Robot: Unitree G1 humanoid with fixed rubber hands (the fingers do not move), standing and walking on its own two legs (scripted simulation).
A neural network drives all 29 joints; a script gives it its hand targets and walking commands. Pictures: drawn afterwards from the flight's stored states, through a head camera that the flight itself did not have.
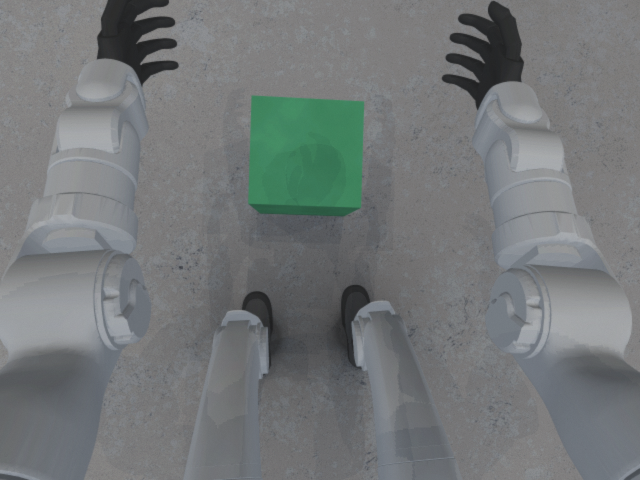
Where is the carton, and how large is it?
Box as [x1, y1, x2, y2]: [248, 95, 363, 215]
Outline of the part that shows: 252,95 248,203 260,213 345,215 359,208 361,194 363,101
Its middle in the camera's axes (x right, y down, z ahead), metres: -0.03 -0.16 +0.84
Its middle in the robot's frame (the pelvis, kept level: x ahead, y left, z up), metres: +0.52 -0.02 -0.52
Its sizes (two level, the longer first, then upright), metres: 0.210 0.200 0.250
